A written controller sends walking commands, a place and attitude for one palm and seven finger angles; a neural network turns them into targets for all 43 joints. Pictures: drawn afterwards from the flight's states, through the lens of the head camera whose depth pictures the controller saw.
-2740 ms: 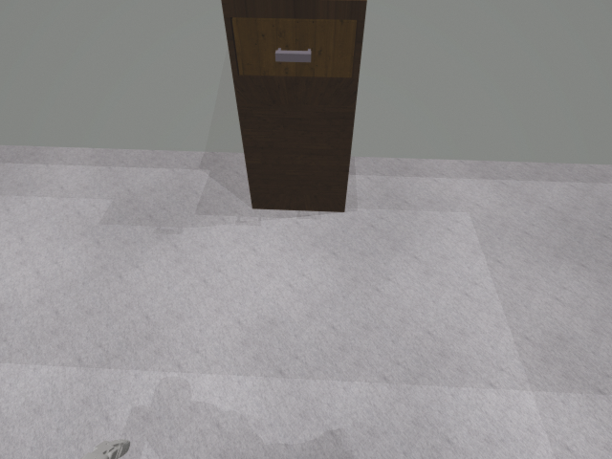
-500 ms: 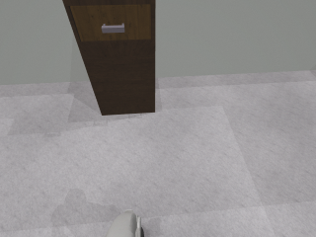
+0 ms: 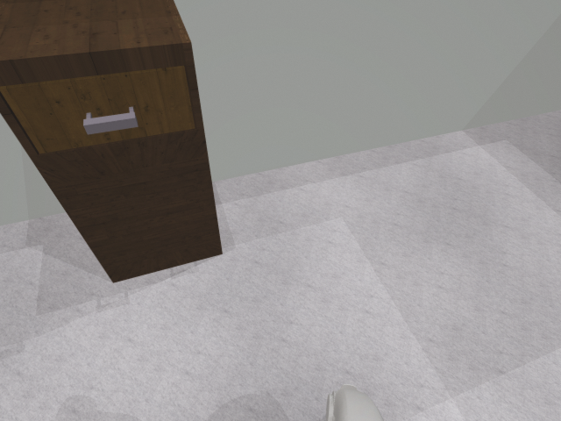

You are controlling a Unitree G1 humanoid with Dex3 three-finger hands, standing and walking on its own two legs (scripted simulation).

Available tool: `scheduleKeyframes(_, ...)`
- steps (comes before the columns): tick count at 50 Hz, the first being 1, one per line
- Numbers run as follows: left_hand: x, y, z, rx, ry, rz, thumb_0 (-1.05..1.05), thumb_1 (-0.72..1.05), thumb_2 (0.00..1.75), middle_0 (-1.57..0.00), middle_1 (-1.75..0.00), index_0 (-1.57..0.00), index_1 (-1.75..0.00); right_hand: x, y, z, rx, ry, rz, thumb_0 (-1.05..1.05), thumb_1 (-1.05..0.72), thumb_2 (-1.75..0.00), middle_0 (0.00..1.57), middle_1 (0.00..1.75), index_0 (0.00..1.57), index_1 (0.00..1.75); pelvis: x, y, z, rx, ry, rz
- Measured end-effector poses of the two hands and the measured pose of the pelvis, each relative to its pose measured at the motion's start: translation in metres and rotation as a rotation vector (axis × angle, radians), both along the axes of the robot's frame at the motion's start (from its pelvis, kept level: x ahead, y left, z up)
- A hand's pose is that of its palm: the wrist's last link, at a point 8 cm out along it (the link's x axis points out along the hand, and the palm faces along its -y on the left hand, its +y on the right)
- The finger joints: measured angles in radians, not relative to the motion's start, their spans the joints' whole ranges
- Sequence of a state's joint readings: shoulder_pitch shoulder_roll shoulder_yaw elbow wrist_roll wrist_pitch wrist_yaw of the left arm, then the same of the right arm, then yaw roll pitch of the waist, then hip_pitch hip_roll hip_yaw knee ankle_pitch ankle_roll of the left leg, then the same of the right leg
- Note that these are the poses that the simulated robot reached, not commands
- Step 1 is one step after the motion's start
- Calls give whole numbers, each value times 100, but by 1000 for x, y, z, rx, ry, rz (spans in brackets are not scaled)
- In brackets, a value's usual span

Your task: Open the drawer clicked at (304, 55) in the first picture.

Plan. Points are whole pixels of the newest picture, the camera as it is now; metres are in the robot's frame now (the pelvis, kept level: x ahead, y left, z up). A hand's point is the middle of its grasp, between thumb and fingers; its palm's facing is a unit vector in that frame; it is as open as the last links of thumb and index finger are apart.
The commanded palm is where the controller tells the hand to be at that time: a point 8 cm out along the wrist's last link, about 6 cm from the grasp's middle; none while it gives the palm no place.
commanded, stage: turn to face it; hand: left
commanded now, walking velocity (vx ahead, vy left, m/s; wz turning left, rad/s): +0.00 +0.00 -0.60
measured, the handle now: (111, 118) +0.76 +0.46 -0.03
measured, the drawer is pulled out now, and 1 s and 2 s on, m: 0.00 0.00 0.00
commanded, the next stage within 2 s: take the last steps up to it in 0.94 s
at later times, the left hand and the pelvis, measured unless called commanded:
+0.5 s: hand (185, 375) +0.22 +0.17 -0.18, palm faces +0.12 -0.98 -0.17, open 7.2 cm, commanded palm none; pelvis +0.12 -0.01 -0.01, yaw +7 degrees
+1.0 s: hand out of the picture +0.11 +0.23 -0.17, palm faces +0.32 -0.91 -0.25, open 7.4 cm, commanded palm none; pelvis +0.13 +0.01 +0.00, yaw +16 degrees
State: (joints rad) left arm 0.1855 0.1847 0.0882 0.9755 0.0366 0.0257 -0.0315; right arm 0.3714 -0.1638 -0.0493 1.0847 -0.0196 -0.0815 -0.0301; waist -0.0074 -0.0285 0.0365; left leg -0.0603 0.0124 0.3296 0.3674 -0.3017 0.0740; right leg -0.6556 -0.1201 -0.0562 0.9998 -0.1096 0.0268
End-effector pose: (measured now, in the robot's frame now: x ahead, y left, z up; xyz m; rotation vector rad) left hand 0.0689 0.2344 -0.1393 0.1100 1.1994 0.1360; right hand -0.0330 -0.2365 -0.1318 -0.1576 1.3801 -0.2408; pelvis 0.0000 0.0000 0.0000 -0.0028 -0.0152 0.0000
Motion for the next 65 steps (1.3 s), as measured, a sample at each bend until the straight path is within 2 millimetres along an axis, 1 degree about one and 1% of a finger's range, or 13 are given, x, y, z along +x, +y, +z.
scheduleKeyframes(4, 64, -13, -2, 1, -11, -88, 1, 91, 90, -20, -30, -20, -30, -10, 10, -4, 32, 85, -84, 0, -91, -90, 20, 30, 20, 30, 31, -5, -4, -6, 1, -46)
scheduleKeyframes(9, 138, -43, -10, 16, -65, -180, 1, 91, 90, -20, -30, -20, -30, -12, 19, -17, 89, 200, -159, 0, -91, -90, 20, 30, 20, 30, 74, -22, -17, -4, 9, -58)
scheduleKeyframes(11, 157, -54, -13, 17, -107, -175, 1, 91, 90, -20, -30, -20, -30, -4, 19, -23, 116, 240, -166, 0, -91, -90, 20, 30, 20, 30, 89, -29, -23, 2, 10, -48)
scheduleKeyframes(14, 165, -63, -10, 2, -125, -147, 1, 91, 90, -20, -30, -20, -30, 25, 15, -27, 126, 235, -138, 0, -91, -90, 20, 30, 20, 30, 101, -31, -20, -12, -7, -13)
scheduleKeyframes(18, 157, -59, -6, -7, -118, -60, 0, 92, 90, -21, -30, -20, -30, 84, 7, -26, 111, 144, -67, 0, -91, -90, 20, 30, 20, 30, 110, -28, -13, -16, -11, 27)
scheduleKeyframes(24, 144, -19, -7, 17, -110, 36, -2, 93, 90, -21, -30, -21, -30, 173, 2, -17, 49, -25, 71, 0, -91, -90, 20, 30, 20, 30, 117, -11, -13, -30, -4, 102)
scheduleKeyframes(28, 123, 17, -27, 14, -89, 124, -1, 92, 90, -21, -30, -21, -30, 217, 5, -13, -23, -104, 167, 0, -92, -90, 20, 30, 20, 30, 121, 10, -25, -51, -5, 150)
scheduleKeyframes(31, 98, 40, -32, 26, -20, 167, 0, 91, 90, -21, -30, -20, -30, 236, 13, -5, -50, -140, 213, 0, -92, -90, 20, 30, 20, 30, 121, 21, -25, -46, -1, 163)
scheduleKeyframes(37, 57, 62, -14, 49, 75, 238, 1, 91, 90, -20, -30, -20, -30, 254, 32, 13, -49, -135, 282, 0, -91, -90, 20, 30, 20, 30, 125, 31, -4, -43, 15, 206)
scheduleKeyframes(44, 25, 58, -1, 70, 138, 296, 1, 91, 90, -20, -30, -20, -30, 265, 45, 10, 3, -126, 323, 0, -91, -90, 21, 30, 20, 30, 128, 30, 3, -28, 13, 247)
scheduleKeyframes(49, 23, 39, 2, 74, 137, 311, 1, 91, 90, -20, -30, -20, -30, 266, 42, -1, 42, -108, 336, 0, -91, -90, 21, 30, 20, 30, 128, 18, 1, -13, 8, 273)
scheduleKeyframes(56, 30, -4, 5, 93, 62, 325, 1, 91, 90, -20, -30, -20, -30, 267, 15, -26, 92, -82, 348, 0, -91, -90, 21, 30, 20, 30, 128, -12, -9, 15, 1, 309)
scheduleKeyframes(65, -7, -50, 13, 34, 114, 400, 1, 92, 90, -21, -30, -20, -30, 279, -5, -11, 91, -56, 393, 0, -91, -90, 20, 30, 20, 30, 142, -23, 6, 25, 2, 359)
